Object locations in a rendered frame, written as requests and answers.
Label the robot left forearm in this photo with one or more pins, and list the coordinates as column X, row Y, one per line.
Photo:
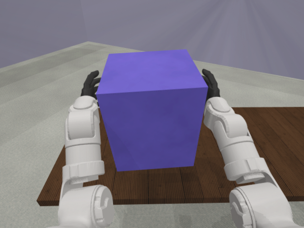
column 82, row 144

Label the robot right forearm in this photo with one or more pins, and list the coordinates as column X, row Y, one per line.
column 242, row 161

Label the table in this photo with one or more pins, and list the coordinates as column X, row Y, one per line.
column 277, row 133

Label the robot left upper arm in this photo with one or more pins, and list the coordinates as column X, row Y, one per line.
column 86, row 207

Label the carton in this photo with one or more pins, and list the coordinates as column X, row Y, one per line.
column 152, row 105

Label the left robot hand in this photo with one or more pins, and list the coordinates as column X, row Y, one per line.
column 89, row 88

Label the robot right upper arm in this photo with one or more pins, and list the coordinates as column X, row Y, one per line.
column 260, row 206

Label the right robot hand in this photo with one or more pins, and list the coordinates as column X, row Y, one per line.
column 213, row 90

